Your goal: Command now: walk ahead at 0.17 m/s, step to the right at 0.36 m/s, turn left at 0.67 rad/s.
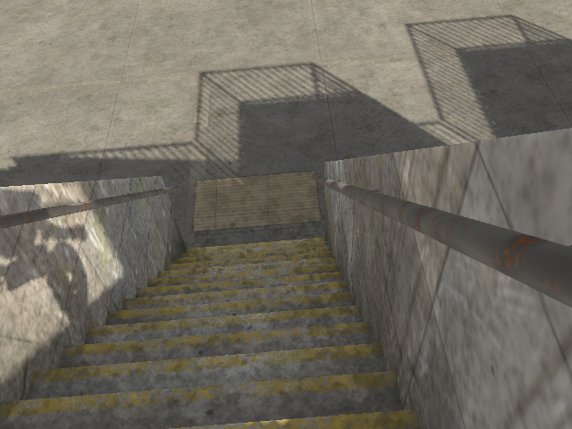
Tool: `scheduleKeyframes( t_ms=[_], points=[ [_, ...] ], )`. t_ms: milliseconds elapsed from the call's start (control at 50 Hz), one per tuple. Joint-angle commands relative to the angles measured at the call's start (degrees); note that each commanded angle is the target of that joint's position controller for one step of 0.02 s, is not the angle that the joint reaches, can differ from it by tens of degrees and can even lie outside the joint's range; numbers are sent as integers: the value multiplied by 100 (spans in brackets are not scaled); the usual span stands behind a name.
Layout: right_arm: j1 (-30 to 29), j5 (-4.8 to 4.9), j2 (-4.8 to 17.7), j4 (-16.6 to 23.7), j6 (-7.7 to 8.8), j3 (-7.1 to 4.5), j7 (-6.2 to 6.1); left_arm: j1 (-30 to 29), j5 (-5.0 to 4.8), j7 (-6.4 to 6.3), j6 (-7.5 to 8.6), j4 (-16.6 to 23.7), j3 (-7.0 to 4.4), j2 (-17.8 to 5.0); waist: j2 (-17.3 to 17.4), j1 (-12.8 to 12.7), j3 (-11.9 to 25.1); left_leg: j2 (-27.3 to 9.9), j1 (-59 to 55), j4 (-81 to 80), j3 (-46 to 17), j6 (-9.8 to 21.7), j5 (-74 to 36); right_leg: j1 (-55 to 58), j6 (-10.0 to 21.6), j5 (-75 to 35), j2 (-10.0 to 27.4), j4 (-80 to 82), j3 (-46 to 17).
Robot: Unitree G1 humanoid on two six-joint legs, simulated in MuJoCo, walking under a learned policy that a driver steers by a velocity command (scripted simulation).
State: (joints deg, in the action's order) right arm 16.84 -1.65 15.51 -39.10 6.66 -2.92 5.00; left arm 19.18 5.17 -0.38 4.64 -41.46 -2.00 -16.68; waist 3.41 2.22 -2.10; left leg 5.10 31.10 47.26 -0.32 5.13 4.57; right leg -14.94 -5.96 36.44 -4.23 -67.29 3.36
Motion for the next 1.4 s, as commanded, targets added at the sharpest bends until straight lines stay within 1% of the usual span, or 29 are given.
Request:
scheduleKeyframes(
  t_ms=[20,40,100,180,200,240,260,280,300,400,480,500,540,580,600,640,760,880,1000,1060,1100,1120,1140,1180,1220,1260,1320,1360,1400],
  points=[
    [1739,-221,1535,-1,137,-123,34,1097,-424,367,-398,201,227,354,-1091,301,1193,-3146,-3055,-1792,-5473,2367,-7013,-3721,-461,-1045,-148,-4293,-2588],
    [915,-191,917,113,126,136,22,379,-647,272,-843,419,-123,-785,-1167,21,657,-2586,-1581,-1825,-4726,2357,-4939,-3874,-419,-1486,-180,-4901,-2273],
    [-1546,191,501,528,171,349,-248,-123,254,79,-775,1212,115,-768,-394,-990,430,-817,1337,-2659,-2656,1271,-475,-2219,-188,-1099,444,-2919,-1603],
    [-516,82,1270,49,164,48,-713,-716,-82,529,-448,1679,276,39,-428,-838,622,228,2182,-1858,-1606,384,-345,333,-103,-1045,647,119,76],
    [-871,-114,1295,297,67,50,-795,26,-169,673,-338,1499,238,29,3,-861,842,280,2369,-1083,-1391,245,-1362,1291,60,-2529,447,-708,184],
    [-988,-45,1074,556,-272,72,-704,2393,-279,627,-58,612,18,-188,-1433,-1931,603,735,2544,879,-1468,221,-700,2085,524,-2811,128,2538,-145],
    [-258,-99,362,505,-475,226,-493,2806,-144,536,45,310,-100,-756,-1229,-1398,-43,1200,3686,2069,-1477,-299,2521,2840,1394,-7366,1360,2487,-1905],
    [1160,271,-257,297,-836,401,-258,2145,-50,698,278,635,71,-1076,-1401,-441,916,862,3547,3623,-1969,-983,3846,2404,3057,-13606,3949,2541,-4594],
    [478,-173,397,799,-701,-106,-329,118,-886,3,-382,719,-109,-670,-1327,453,1165,-267,1227,3784,-706,-699,3822,715,2584,-11119,3188,2899,-2895],
    [-700,88,642,767,-1623,-364,-821,-622,-431,-221,-497,594,-247,-1014,-763,-113,-534,-506,1165,4094,-441,-378,2264,-938,1572,-6741,3052,3572,-1347],
    [-790,264,68,884,-1407,-79,-265,288,-414,-554,-774,-74,-562,-1398,-1648,-409,181,-839,666,1084,272,-563,2631,815,1324,-8241,2653,2966,-294],
    [-873,563,18,1033,-1157,12,-279,-353,-185,-194,-622,246,-453,-1066,-2164,-378,1016,-667,-735,724,638,-309,2304,64,881,-2727,2055,3745,226],
    [67,418,165,560,-1058,-102,-223,-553,-310,-7,-537,205,-415,-1041,-1263,272,1074,-263,-2475,199,1127,-242,2026,-877,943,-2740,1928,2314,761],
    [1749,144,808,-244,-943,-222,-429,-1571,-398,58,-407,708,-160,-155,1403,1153,316,-294,-3767,-167,-459,310,1317,-4061,869,-514,1155,-1554,88],
    [1820,336,1329,-101,-895,-316,-496,-1674,-81,-21,-329,1347,-47,-191,1928,964,799,-1363,-3954,-1454,-2903,1033,-178,-5011,602,-340,718,-1510,-693],
    [1033,157,1391,76,-826,-375,-606,-1789,-167,-105,-213,1279,-80,-392,-461,427,793,-2313,-2957,-1857,-3999,1340,1619,-4873,354,-887,1124,-953,-1089],
    [-317,43,873,-164,-146,-110,-337,-955,-528,-165,-695,820,-281,-553,462,-241,227,-1569,-638,-1441,-1906,662,1492,-3016,663,-3884,241,-284,-1450],
    [-471,88,454,-204,-20,-35,-636,-1334,-400,199,-725,1054,-257,-138,-263,-439,126,-1629,-135,-325,-868,324,2058,-2097,765,-7055,179,1411,-1467],
    [506,-188,406,-268,-266,-27,-806,-1831,-487,360,-700,1077,-161,-19,-191,325,-494,-1819,-1503,739,-268,282,51,-2080,1179,-6335,605,3470,-459],
    [270,-225,882,-334,-418,-124,-894,-486,-670,224,-858,721,-320,-411,372,-288,-213,-2381,-1871,1809,-469,467,-2857,-976,1567,-4035,983,3821,-317],
    [-162,-198,334,-308,-316,-7,-915,1253,-568,187,-927,-113,-535,-830,-798,-1159,333,-1660,-833,5193,524,27,-2286,1287,1952,-4924,661,4159,-314],
    [-1039,-184,169,-287,-416,3,-942,2028,-638,187,-861,-444,-563,-849,-2084,-2077,-252,-485,891,8784,1321,-111,1476,1953,2291,-5613,612,4398,-421],
    [-1327,-275,-549,343,-389,248,-918,1736,-640,198,-754,-560,-386,-1115,-2947,-1289,-581,42,3244,9946,1090,-198,4340,2527,2216,-10026,832,2408,-931],
    [-914,-179,-107,963,-300,228,-949,803,-809,59,-549,-9,-348,-1070,-1130,-493,888,-247,3814,8194,-55,-523,3848,2352,3134,-8036,1833,3087,-3725],
    [-1426,-269,-204,809,-466,325,-909,398,-766,-22,-401,-61,-228,-764,-116,-454,379,-488,3638,7829,-333,-492,4724,726,2948,-6084,1619,3304,-3444],
    [-939,-243,-105,826,-495,313,-905,489,-586,-2,-205,-157,-321,-1267,-296,-49,420,-857,3780,6928,-339,-634,3428,216,3121,-5277,1891,3464,-4234],
    [-1496,-167,-372,1051,-473,513,-704,-73,-677,-222,-90,61,68,-357,258,80,512,-824,1551,2980,-609,-1177,-1116,-1763,2407,-3038,640,3267,-3674],
    [-656,-26,-114,421,-498,345,-583,-206,-641,-166,-218,183,-27,-634,-536,35,1122,-688,369,3109,-501,-1014,-1597,-1391,2383,-3799,648,3019,-3759],
    [-1973,-124,371,705,-389,131,-538,678,-429,-240,-306,-36,-132,-630,-635,-810,603,-626,2799,1856,-996,-867,-1733,1023,2528,-2416,312,1799,-3968]
  ],
)
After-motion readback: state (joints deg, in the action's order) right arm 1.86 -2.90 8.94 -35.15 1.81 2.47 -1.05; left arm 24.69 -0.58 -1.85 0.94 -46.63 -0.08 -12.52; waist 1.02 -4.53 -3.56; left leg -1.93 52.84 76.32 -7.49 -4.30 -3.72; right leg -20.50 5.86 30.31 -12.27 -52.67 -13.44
